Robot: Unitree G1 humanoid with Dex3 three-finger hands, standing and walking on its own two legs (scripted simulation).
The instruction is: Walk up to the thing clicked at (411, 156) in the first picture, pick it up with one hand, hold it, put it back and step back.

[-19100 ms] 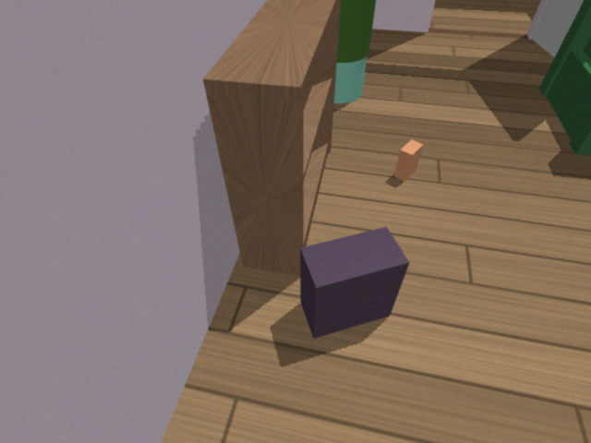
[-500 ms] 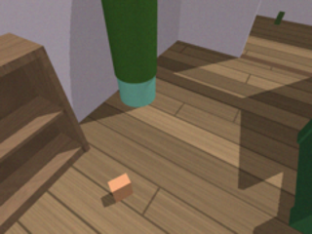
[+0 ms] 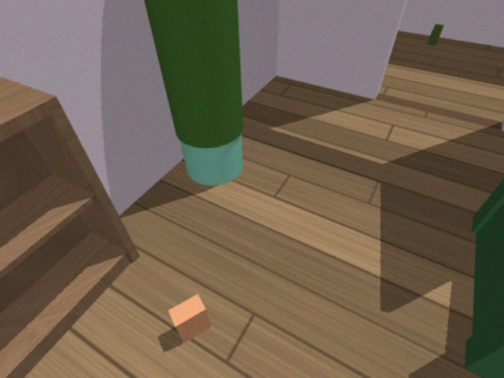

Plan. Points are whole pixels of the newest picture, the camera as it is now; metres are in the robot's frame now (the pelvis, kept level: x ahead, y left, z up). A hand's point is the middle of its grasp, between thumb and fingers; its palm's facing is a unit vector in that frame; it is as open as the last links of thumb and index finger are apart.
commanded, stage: walk up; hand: left
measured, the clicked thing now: (190, 319) +0.50 +0.27 -0.69
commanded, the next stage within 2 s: stand in 0.68 s
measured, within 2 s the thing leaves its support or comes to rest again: neither
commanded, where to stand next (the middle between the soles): +0.04 -0.01 m, yaw +0 degrees
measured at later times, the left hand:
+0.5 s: hand out of the picture +0.10 +0.26 -0.15, palm faces -0.05 -0.94 -0.34, open 7.4 cm
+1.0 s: hand out of the picture +0.09 +0.26 -0.15, palm faces -0.05 -0.94 -0.35, open 7.4 cm
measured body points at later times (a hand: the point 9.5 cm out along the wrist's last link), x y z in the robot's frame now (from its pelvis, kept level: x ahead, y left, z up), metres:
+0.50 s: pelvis +0.01 +0.01 +0.00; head +0.01 +0.00 +0.45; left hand +0.10 +0.31 -0.13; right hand +0.08 -0.29 -0.13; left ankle +0.02 +0.13 -0.75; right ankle -0.01 -0.13 -0.75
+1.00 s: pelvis +0.01 +0.01 +0.00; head +0.02 +0.01 +0.45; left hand +0.09 +0.31 -0.13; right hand +0.09 -0.29 -0.13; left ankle +0.02 +0.13 -0.75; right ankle -0.01 -0.13 -0.75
